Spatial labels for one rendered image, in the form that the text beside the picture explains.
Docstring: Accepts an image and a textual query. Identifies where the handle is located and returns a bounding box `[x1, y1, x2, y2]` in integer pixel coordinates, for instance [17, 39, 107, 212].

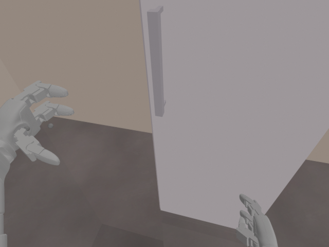
[147, 6, 166, 117]

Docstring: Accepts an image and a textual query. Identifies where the robot right hand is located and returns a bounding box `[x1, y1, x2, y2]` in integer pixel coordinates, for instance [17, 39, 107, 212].
[236, 193, 278, 247]

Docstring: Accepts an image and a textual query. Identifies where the left robot forearm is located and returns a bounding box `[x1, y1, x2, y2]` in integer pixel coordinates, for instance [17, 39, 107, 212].
[0, 139, 17, 247]

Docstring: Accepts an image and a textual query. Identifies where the fridge door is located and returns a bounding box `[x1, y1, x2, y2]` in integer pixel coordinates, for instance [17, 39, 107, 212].
[140, 0, 329, 229]

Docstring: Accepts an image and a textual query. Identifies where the robot left hand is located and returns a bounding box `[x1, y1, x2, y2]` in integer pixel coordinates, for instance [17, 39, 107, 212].
[0, 80, 74, 165]

